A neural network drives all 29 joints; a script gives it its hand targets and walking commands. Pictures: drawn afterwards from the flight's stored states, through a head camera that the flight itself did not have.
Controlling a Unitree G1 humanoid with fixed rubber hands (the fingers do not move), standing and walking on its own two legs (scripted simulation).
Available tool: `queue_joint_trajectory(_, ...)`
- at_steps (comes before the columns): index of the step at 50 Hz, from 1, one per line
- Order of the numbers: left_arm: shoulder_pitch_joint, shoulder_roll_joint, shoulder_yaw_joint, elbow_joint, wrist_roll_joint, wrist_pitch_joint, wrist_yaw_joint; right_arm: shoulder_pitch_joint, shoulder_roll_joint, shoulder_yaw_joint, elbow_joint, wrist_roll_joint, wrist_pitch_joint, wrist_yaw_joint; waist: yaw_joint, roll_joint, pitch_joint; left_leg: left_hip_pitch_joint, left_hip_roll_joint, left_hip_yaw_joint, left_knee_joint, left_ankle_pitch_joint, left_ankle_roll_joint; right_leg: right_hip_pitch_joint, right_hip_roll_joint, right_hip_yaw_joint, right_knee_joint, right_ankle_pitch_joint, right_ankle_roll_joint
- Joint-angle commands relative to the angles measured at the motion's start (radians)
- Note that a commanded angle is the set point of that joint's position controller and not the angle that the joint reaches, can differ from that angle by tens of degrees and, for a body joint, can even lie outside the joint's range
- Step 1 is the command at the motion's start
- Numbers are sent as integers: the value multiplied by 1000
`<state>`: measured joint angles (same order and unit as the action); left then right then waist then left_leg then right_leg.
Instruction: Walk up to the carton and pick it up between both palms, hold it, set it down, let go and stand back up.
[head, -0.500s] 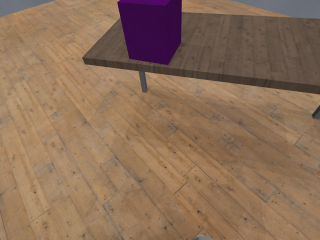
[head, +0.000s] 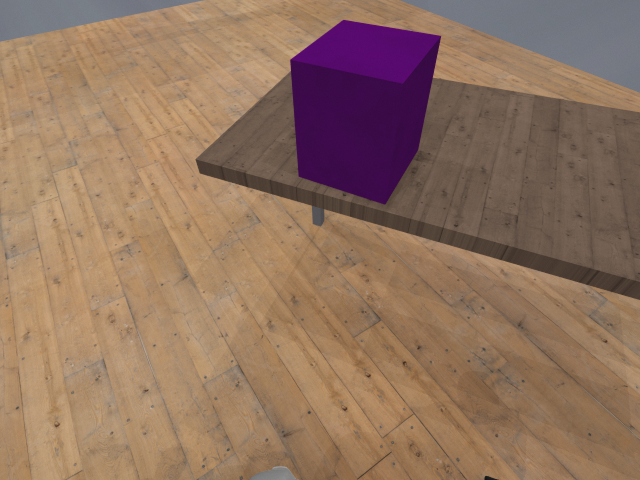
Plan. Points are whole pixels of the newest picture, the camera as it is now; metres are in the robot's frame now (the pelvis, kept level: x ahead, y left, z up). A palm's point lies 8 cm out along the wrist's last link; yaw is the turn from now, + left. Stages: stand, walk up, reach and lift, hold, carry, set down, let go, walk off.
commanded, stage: walk up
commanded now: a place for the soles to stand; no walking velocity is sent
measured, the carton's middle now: (364, 111) +0.77 -0.01 +0.07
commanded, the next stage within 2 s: none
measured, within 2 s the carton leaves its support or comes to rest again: neither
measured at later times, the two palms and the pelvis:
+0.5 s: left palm (192, 394) +0.26 +0.23 -0.11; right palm out of the picture +0.11 -0.23 -0.13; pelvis +0.15 +0.01 +0.00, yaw -1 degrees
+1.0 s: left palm (169, 384) +0.28 +0.28 -0.12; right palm (493, 410) +0.27 -0.21 -0.12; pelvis +0.21 +0.03 +0.01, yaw -1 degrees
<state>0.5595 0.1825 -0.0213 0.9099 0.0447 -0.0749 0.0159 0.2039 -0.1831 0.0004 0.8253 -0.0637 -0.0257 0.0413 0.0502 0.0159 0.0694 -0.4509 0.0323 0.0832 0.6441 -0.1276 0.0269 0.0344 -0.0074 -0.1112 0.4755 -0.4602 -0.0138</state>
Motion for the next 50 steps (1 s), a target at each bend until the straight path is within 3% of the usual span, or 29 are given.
queue_joint_trajectory(1, 66, 159, 23, -39, -9, 9, -7, 335, -164, -79, 34, -5, -34, -35, -153, 72, -129, 523, 64, -150, -141, -28, 60, -334, -108, 52, 452, 421, -77)
queue_joint_trajectory(2, 129, 99, 8, -73, -17, 19, -9, 401, -228, -91, 21, 2, -26, -44, -134, 192, -217, 651, 287, -532, -196, -75, 147, -518, 25, 34, 727, -70, -38)
queue_joint_trajectory(3, 125, 135, 22, -99, -26, 33, -4, 390, -295, -112, 0, 42, -13, -59, -138, 175, -222, 616, 380, -774, -339, -212, 233, -598, 16, 145, 814, -119, -23)
queue_joint_trajectory(4, 32, 172, 35, -121, -26, 33, 1, 327, -271, -105, -17, 54, -9, -69, -126, 98, -141, 548, 411, -774, -397, -210, 252, -669, -18, 154, 887, -103, -19)
queue_joint_trajectory(5, -53, 165, 40, -135, -13, 30, -2, 269, -220, -84, -22, 60, -15, -74, -115, 65, -17, 446, 367, -611, -398, -118, 221, -693, -48, 155, 888, -66, -14)
queue_joint_trajectory(6, -94, 142, 37, -137, -9, 22, -6, 235, -202, -71, -28, 51, -26, -74, -98, 78, 15, 400, 326, -510, -384, 12, 217, -681, -53, 172, 864, -24, -17)
queue_joint_trajectory(7, -91, 134, 39, -129, 3, 18, -7, 221, -160, -57, -16, 55, -40, -68, -67, 32, 37, 300, 297, -402, -392, 109, 206, -618, -73, 181, 777, 16, -12)
queue_joint_trajectory(8, -67, 100, 33, -119, 3, 24, -15, 206, -163, -57, -15, 49, -49, -61, -52, 63, 40, 227, 258, -297, -391, 131, 158, -532, -79, 189, 718, 47, -1)
queue_joint_trajectory(11, -52, 76, 34, -107, 14, 35, -31, 200, -135, -45, -13, 26, -58, -41, -20, 99, 45, 128, 167, -156, -394, 48, 152, -471, -44, 117, 604, 130, -2)
queue_joint_trajectory(13, -113, 69, 32, -131, 14, 40, -38, 216, -160, -52, -10, 19, -45, -40, -45, 120, 46, 128, 150, -136, -430, -168, 142, -492, -48, 81, 502, 179, 3)
queue_joint_trajectory(15, -196, 77, 33, -156, 12, 41, -29, 240, -163, -48, 1, 16, -34, -34, -79, 133, 84, 150, 174, -179, -453, -254, 140, -534, -51, 76, 378, 186, 12)
queue_joint_trajectory(19, -265, 73, 31, -165, 6, 42, 3, 267, -182, -40, 18, 24, -6, -30, -107, 116, 41, 163, 180, -173, -348, -51, 141, -390, -11, 40, 238, 284, 11)
queue_joint_trajectory(21, -250, 79, 35, -163, -2, 34, 18, 245, -181, -35, 17, 28, 7, -34, -79, 87, 36, 160, 165, -144, -248, 103, 121, -335, -3, 25, 151, 363, -1)
queue_joint_trajectory(23, -190, 106, 40, -143, 1, 21, 28, 239, -174, -25, 20, 34, 14, -34, -52, 34, -8, 133, 125, -119, -130, 45, 89, -203, -2, 40, 39, 414, -21)
queue_joint_trajectory(24, -166, 120, 51, -145, -2, 13, 29, 254, -148, -12, 25, 35, 11, -33, -30, -2, -31, 65, 111, -120, -76, -60, 59, -105, -71, 125, 27, 399, -44)
queue_joint_trajectory(25, -115, 181, 67, -151, -5, 15, 30, 299, -116, -3, 22, 32, 13, -31, -27, -133, -79, -17, 30, -75, 80, -289, 18, -37, -247, 364, -39, 356, -95)
queue_joint_trajectory(26, -69, 201, 72, -143, -23, 27, 33, 373, -102, -7, 34, 26, 26, -38, -37, -181, -71, -1, -22, -77, 241, -486, -11, -126, -399, 554, -145, 223, -161)
queue_joint_trajectory(27, -80, 218, 74, -139, -33, 39, 41, 345, -151, -23, 35, 28, 44, -45, -18, -184, -31, -52, -20, -81, 300, -540, -13, -143, -423, 662, -192, 72, -225)
queue_joint_trajectory(28, -102, 204, 74, -139, -40, 39, 43, 301, -175, -27, 26, 14, 49, -49, -10, -177, 27, -91, -4, -102, 322, -520, -17, -176, -406, 649, -225, 48, -216)
queue_joint_trajectory(31, -209, 171, 58, -156, -33, 35, 45, 244, -142, -28, 25, 24, 47, -43, -52, -180, 16, -25, 19, -133, 266, -375, -41, -216, -306, 410, -228, 181, -166)
queue_joint_trajectory(34, -265, 140, 46, -135, -28, 29, 27, 242, -87, -15, 46, 35, 42, -46, -89, -195, -3, 100, -6, -92, 183, -291, -41, -295, -207, 211, -131, 514, -135)
queue_joint_trajectory(37, -245, 156, 40, -108, -31, 33, 14, 206, -83, -11, 56, 33, 41, -50, -73, -195, -56, 180, -29, -62, 88, -216, -40, -302, -183, 159, -48, 717, -112)
queue_joint_trajectory(40, -285, 188, 39, -97, -36, 59, 7, 164, -103, -6, 41, 47, 37, -64, -77, -187, -85, 289, -27, -38, -105, -16, -36, -343, -169, 157, -9, 545, -100)
queue_joint_trajectory(42, -295, 180, 33, -101, -38, 73, 3, 159, -138, -10, 45, 48, 29, -68, -68, -137, -86, 343, 8, -88, -133, 63, -24, -381, -154, 174, -11, 351, -62)
queue_joint_trajectory(43, -286, 176, 27, -100, -34, 79, 0, 153, -163, -8, 40, 48, 29, -67, -56, -127, -76, 335, 63, -155, -132, 111, -7, -412, -132, 171, -3, 219, -42)
queue_joint_trajectory(44, -269, 145, 17, -91, -36, 87, 2, 125, -196, -11, 29, 47, 24, -65, -43, -49, -35, 301, 145, -242, -179, 95, 23, -440, -85, 152, 20, 88, -19)
queue_joint_trajectory(46, -232, 133, 5, -57, -44, 87, 6, 58, -218, -13, 44, 67, 20, -59, -22, 94, 3, 98, 160, -278, -269, -33, 46, -229, -73, 126, -10, 171, 9)
queue_joint_trajectory(48, -258, 171, 9, -39, -42, 75, -3, 47, -200, 2, 50, 70, 17, -55, -24, 80, 12, 127, 102, -214, -252, 11, 18, -249, -91, 147, -15, 247, 3)
queue_joint_trajectory(50, -277, 187, 11, -26, -41, 71, -4, 64, -198, 7, 67, 67, 12, -55, -38, 76, -15, 153, 102, -218, -249, 41, 20, -234, -93, 137, -27, 286, 2)
